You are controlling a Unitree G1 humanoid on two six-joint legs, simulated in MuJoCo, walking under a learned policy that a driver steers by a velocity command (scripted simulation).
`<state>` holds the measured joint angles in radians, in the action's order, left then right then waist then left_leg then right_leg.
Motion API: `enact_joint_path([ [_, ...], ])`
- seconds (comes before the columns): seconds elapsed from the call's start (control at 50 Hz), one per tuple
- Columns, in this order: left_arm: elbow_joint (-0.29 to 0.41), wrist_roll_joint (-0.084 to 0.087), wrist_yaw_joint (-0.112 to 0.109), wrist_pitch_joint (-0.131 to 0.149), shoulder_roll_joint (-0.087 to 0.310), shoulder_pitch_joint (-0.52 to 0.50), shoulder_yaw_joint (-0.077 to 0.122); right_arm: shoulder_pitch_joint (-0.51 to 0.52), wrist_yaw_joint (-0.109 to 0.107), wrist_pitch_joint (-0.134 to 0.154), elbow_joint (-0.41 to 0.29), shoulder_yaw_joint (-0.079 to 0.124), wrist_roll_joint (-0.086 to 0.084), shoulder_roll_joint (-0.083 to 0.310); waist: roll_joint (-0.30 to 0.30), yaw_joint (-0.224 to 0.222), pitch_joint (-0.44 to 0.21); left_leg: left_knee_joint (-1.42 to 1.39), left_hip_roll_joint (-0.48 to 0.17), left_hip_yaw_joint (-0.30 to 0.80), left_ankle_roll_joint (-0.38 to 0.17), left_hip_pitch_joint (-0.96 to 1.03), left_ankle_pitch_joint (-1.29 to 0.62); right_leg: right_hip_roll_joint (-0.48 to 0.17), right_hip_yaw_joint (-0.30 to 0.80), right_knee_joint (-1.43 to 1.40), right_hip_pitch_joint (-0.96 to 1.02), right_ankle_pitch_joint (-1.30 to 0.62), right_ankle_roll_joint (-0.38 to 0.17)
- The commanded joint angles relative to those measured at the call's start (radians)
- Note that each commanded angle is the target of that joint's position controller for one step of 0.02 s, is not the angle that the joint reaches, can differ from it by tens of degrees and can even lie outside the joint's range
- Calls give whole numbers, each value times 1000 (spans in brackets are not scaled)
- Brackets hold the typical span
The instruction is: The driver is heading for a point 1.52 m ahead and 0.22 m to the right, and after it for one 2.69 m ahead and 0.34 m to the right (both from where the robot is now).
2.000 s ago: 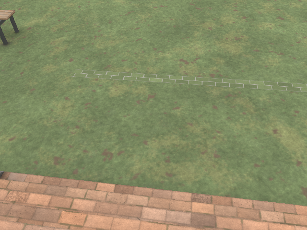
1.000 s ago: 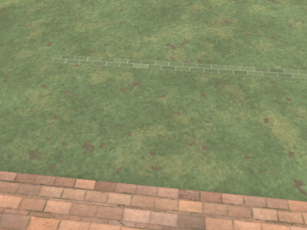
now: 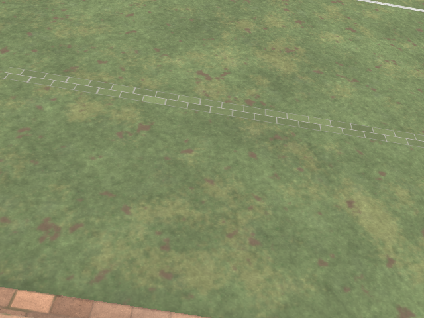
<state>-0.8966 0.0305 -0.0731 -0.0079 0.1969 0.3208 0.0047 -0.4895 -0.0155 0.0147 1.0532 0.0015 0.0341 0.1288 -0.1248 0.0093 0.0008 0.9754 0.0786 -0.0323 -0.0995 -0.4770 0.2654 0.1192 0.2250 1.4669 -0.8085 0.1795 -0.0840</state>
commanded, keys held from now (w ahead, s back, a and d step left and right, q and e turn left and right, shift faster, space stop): no key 1.00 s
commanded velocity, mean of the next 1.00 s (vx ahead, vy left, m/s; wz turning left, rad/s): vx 0.02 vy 0.00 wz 0.00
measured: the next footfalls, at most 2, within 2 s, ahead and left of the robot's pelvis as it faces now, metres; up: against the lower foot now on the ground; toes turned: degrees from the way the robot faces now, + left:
right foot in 0.18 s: +0.19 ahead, -0.08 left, -0.22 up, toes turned +4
left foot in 0.50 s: +0.23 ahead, +0.18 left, -0.22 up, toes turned -5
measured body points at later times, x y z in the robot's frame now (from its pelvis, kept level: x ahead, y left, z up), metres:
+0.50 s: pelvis +0.15 +0.01 -0.20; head +0.13 -0.01 +0.25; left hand +0.10 +0.20 -0.35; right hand +0.29 -0.16 -0.33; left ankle +0.21 +0.18 -0.87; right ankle +0.15 -0.09 -0.91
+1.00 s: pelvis +0.22 +0.07 -0.17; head +0.23 +0.07 +0.28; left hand +0.24 +0.29 -0.32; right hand +0.26 -0.16 -0.32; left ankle +0.19 +0.18 -0.91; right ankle +0.15 -0.09 -0.91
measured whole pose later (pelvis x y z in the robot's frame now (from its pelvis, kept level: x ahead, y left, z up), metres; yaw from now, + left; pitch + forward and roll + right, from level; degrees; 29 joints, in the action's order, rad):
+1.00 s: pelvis +0.22 +0.07 -0.17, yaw -1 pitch +0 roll +1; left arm -0.85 0.02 -0.02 -0.08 0.17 0.37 -0.03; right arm -0.28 0.01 -0.06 0.89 -0.03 -0.03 0.17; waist -0.03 0.00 0.02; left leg 0.49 0.04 0.05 -0.01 -0.18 0.30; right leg -0.03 0.10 0.48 -0.12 0.36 0.05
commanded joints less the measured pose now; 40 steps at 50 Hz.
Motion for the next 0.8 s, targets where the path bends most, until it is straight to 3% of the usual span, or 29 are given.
enact_joint_path([
  [0.02,12,-40,11,54,105,283,3,200,-67,82,-175,-15,-2,111,198,-170,47,-196,-244,389,-41,-420,-392,2,-98,-279,172,-628,42],
  [0.04,34,-42,39,53,35,208,-15,192,-107,86,-168,-23,-42,147,251,-173,47,-105,-212,319,-64,-530,-101,-20,-137,-440,315,-916,91],
  [0.06,34,-13,58,43,-44,158,-46,140,-126,69,-143,-35,-81,123,211,-138,78,-98,-131,207,-48,-568,106,-29,-202,-633,469,-930,140],
  [0.08,46,-6,72,30,-81,107,-56,84,-129,45,-123,-32,-93,119,182,-85,100,-66,-122,213,-66,-481,220,-78,-173,-790,492,-920,136],
  [0.1,64,-3,86,23,-68,77,-51,44,-133,29,-105,-26,-84,113,152,-47,131,17,-112,209,-74,-406,227,-104,-178,-914,486,-890,124],
  [0.12,39,-27,104,16,-31,121,-29,73,-126,20,-100,-15,-65,135,176,-66,111,97,-169,319,-96,-380,92,-135,-139,-835,512,-844,102],
  [0.14,-4,-23,109,8,21,240,1,126,-128,22,-122,-17,-52,102,131,-140,102,204,-193,329,-56,-328,-4,-125,-246,-807,482,-775,105],
  [0.16,-61,-41,111,1,29,369,16,173,-123,26,-159,-12,-42,71,115,-179,75,352,-206,417,-38,-455,-40,-178,-181,-766,638,-666,57],
  [0.18,-77,-28,101,-3,-33,450,-9,241,-116,14,-208,-19,-84,7,-221,-244,147,805,25,136,70,-421,167,-263,-114,-1354,696,-627,-78],
  [0.2,-102,-51,98,10,-26,429,-25,117,-75,-6,-190,-18,-77,-25,-425,-126,47,1208,134,98,98,-660,585,-283,-9,-869,867,-1232,-148],
  [0.22,-74,-80,95,21,0,432,-15,51,-66,-6,-200,-4,-100,32,-275,-111,-75,1187,153,307,64,-796,454,-373,70,-789,1008,-1142,-210],
  [0.24,-83,-97,84,7,99,383,20,139,-70,-15,-241,-11,-129,17,-201,-93,-128,1140,117,381,63,-873,375,-481,229,-865,989,-672,-277],
  [0.26,-47,-99,82,-16,25,326,6,294,-84,-37,-246,11,-115,64,125,-126,-57,1134,118,333,58,-857,251,-426,239,-959,844,-459,-208],
  [0.28,-36,-85,60,-22,58,225,1,335,-72,-48,-313,-3,-102,2,88,-29,-41,1018,58,404,93,-863,215,-508,403,-977,787,-416,-241],
  [0.3,-23,-81,44,-32,-7,169,-28,314,-56,-67,-313,-1,-83,-5,155,16,-47,959,28,399,131,-774,157,-472,385,-941,666,-409,-192],
  [0.34,13,-66,15,-38,-49,156,-72,270,-41,-116,-308,2,-73,-16,210,26,6,842,77,311,196,-604,-18,-300,148,-824,447,-535,-154],
  [0.36,13,-51,13,-33,-42,160,-78,248,-39,-118,-318,-4,-62,-32,201,42,-10,774,50,241,214,-513,-83,-269,112,-815,417,-626,-153],
  [0.38,36,-46,6,-41,-14,69,-75,233,-23,-122,-366,-29,-57,-83,148,106,-35,419,-43,210,212,-338,-179,-262,138,-909,347,-326,-144],
  [0.42,51,-52,18,-32,43,52,-49,239,5,-114,-337,-22,-71,-37,90,65,-37,323,-83,113,221,115,-400,-256,143,-1043,105,-13,-137],
  [0.44,65,-38,26,-23,77,4,-39,204,11,-111,-336,-17,-62,-15,55,78,0,262,-91,99,211,214,-329,-253,128,-1081,57,36,-135],
  [0.48,62,-25,39,-11,56,-9,-32,161,12,-106,-318,-15,-39,18,13,80,87,51,-116,70,167,286,-219,-244,82,-1058,90,-82,-142],
  [0.5,40,0,35,-33,18,86,-34,204,11,-90,-340,-22,-66,10,-9,28,180,-526,-105,87,111,156,104,-209,49,-1060,360,-131,-90],
  [0.52,-13,-29,41,-27,-20,288,-36,220,23,-88,-305,-17,-48,53,13,-54,164,-481,-107,91,111,220,51,-240,130,-1086,423,-185,-57],
  [0.54,-21,-58,57,-30,-13,331,-34,153,27,-99,-274,-11,-45,88,61,-56,85,-440,-154,166,101,304,-12,-234,132,-1051,497,-138,-19],
  [0.56,-4,-38,66,-37,40,278,-16,125,24,-107,-264,-14,-58,82,51,-51,81,-466,-163,196,90,333,-118,-197,75,-1005,471,-97,-19],
  [0.58,41,-2,65,-50,10,225,-6,182,25,-103,-263,-15,-79,73,183,-95,119,-485,-140,211,50,184,-36,-180,1,-1065,513,46,-12],
  [0.6,37,3,63,-63,12,158,-6,189,28,-96,-267,-28,-74,19,150,-45,136,-555,-142,220,37,174,-29,-160,-28,-1026,528,158,2],
  [0.68,64,-19,77,-86,-14,142,-17,185,45,-80,-249,-24,-46,63,132,-54,96,-583,-129,209,33,204,25,-150,-76,-1017,584,198,20],
  [0.8,96,-26,86,-74,40,123,-20,172,53,-68,-230,-29,-48,103,174,-37,8,-531,-142,215,9,311,-333,-157,-92,-983,620,78,55],
])
Velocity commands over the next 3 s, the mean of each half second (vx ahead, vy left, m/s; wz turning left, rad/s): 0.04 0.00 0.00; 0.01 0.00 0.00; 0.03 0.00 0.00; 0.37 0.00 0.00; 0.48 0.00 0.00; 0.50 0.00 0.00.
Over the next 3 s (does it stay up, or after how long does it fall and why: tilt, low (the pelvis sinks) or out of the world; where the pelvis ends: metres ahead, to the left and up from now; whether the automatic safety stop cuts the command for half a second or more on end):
stays up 0.68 0.02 -0.66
